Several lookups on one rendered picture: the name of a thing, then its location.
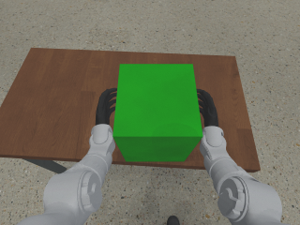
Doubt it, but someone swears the left robot hand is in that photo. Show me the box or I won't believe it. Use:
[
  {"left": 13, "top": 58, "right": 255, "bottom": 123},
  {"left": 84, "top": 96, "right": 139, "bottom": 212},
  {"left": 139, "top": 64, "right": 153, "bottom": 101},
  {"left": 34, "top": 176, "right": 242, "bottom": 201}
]
[{"left": 95, "top": 88, "right": 117, "bottom": 126}]

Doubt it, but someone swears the right robot hand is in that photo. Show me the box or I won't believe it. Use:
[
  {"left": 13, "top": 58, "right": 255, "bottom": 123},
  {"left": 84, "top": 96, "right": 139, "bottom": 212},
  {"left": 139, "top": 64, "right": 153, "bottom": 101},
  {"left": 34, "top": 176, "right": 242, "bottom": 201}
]
[{"left": 196, "top": 89, "right": 219, "bottom": 127}]

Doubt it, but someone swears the robot left upper arm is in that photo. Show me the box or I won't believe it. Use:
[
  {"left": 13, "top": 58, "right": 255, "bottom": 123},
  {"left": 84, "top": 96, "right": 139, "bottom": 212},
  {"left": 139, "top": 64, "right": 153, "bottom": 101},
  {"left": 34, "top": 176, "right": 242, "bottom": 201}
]
[{"left": 16, "top": 170, "right": 103, "bottom": 225}]

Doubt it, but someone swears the table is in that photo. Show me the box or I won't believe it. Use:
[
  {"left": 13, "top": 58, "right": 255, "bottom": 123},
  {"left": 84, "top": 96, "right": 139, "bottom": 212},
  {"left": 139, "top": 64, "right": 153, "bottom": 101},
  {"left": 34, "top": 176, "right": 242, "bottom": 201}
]
[{"left": 0, "top": 48, "right": 261, "bottom": 174}]

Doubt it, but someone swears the robot right upper arm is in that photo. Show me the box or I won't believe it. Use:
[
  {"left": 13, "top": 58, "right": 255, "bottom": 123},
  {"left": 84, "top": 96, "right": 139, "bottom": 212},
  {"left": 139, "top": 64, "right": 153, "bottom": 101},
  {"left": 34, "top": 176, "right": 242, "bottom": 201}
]
[{"left": 217, "top": 176, "right": 292, "bottom": 225}]

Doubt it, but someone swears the robot right forearm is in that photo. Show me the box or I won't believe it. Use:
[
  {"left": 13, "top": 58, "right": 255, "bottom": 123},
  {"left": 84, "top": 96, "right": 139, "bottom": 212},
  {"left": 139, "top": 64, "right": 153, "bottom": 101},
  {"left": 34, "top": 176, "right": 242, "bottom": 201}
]
[{"left": 199, "top": 126, "right": 282, "bottom": 214}]

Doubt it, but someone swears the carton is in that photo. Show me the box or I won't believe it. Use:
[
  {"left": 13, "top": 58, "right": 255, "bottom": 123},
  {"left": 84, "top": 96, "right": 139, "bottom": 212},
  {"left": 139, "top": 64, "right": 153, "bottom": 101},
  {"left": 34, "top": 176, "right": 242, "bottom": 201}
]
[{"left": 112, "top": 64, "right": 203, "bottom": 162}]

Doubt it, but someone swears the robot left forearm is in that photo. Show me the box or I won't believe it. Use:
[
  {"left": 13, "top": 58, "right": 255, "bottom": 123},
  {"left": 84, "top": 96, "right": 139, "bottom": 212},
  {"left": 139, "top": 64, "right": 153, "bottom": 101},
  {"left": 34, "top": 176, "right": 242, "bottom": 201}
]
[{"left": 43, "top": 124, "right": 115, "bottom": 209}]

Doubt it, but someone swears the robot right foot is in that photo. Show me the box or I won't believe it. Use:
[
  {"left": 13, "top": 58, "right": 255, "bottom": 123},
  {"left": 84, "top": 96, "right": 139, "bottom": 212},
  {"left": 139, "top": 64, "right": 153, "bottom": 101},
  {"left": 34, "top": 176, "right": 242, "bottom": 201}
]
[{"left": 167, "top": 216, "right": 180, "bottom": 225}]

